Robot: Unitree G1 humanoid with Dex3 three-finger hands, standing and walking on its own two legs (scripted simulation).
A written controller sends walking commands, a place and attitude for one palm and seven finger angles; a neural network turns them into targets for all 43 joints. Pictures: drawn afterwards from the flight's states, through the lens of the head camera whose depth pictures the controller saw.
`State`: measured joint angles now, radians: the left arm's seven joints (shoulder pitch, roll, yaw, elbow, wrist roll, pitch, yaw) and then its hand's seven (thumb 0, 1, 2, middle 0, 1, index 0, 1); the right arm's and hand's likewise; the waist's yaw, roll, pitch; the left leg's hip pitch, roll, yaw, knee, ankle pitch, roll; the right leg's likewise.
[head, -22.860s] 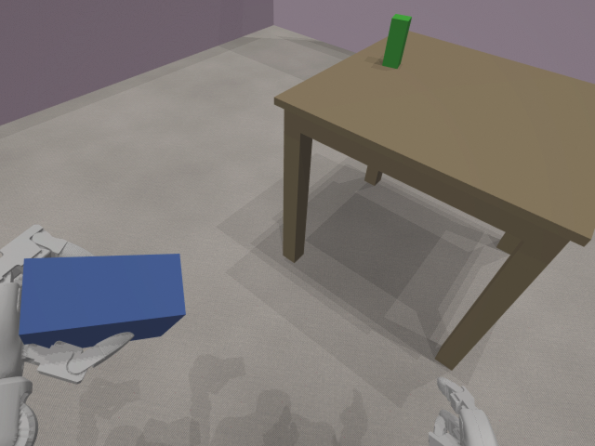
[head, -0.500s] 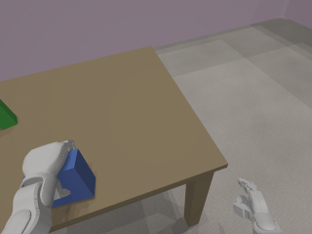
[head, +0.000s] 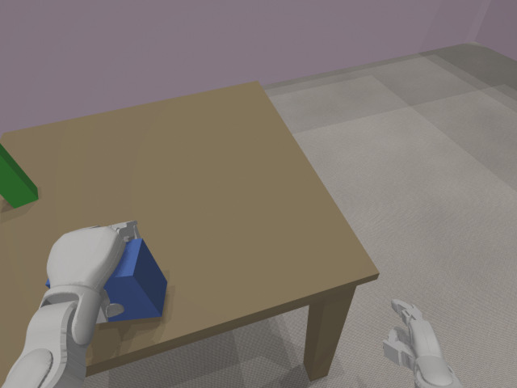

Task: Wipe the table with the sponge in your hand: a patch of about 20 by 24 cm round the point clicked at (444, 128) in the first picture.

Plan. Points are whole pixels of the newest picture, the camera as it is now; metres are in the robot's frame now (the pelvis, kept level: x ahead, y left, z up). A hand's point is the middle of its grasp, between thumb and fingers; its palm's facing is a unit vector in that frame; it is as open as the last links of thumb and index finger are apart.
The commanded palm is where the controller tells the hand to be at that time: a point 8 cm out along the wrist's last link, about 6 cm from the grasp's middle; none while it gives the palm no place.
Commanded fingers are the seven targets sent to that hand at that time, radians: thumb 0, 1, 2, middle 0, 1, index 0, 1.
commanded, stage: move the sponge above the wiping area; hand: left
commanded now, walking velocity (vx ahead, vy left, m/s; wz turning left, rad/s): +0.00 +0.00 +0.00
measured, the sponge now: (120, 289) +0.22 +0.28 +0.03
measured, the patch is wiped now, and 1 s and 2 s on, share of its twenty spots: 0.05 0.05 0.05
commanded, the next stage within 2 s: none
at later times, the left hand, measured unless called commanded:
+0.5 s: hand (87, 256) +0.22 +0.30 +0.11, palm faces +0.13 -0.02 -0.99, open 10.0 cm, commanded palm +0.19 +0.30 +0.16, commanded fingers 0.00 0.10 1.30 -1.20 -1.60 -1.20 -1.60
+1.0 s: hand (71, 251) +0.23 +0.32 +0.12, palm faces +0.13 -0.06 -0.99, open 10.0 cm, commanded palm +0.20 +0.30 +0.16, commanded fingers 0.00 0.10 1.30 -1.20 -1.60 -1.20 -1.60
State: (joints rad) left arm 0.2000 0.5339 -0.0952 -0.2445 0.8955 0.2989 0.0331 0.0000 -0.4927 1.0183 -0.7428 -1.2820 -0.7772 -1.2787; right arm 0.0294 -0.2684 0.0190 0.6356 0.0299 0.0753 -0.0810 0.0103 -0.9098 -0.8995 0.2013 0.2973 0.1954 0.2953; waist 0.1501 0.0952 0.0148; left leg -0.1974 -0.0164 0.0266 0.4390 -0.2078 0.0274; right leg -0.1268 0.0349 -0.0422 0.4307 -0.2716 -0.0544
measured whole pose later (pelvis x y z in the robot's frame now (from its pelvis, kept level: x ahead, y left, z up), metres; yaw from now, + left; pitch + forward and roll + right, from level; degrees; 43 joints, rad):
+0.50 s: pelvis +0.00 -0.01 +0.00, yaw +0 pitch -3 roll +0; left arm 0.16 0.56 0.00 -0.18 0.86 0.32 0.10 0.00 -0.49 1.02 -0.74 -1.28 -0.78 -1.28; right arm 0.03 -0.26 0.01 0.66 0.05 0.08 -0.08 0.01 -0.91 -0.90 0.20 0.30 0.20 0.30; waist 0.15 0.10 0.01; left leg -0.18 0.00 0.03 0.43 -0.21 0.02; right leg -0.11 0.05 -0.04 0.42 -0.26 -0.06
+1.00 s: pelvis +0.00 +0.00 +0.00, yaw +0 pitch -2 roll +0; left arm 0.15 0.54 0.05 -0.17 0.80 0.46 0.07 0.00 -0.49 1.02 -0.74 -1.28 -0.77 -1.28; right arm 0.01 -0.27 0.03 0.66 0.07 0.11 -0.05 0.01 -0.91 -0.90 0.20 0.30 0.20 0.30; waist 0.12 0.11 -0.01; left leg -0.19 -0.01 0.03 0.43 -0.21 0.02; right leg -0.12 0.04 -0.03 0.42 -0.27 -0.05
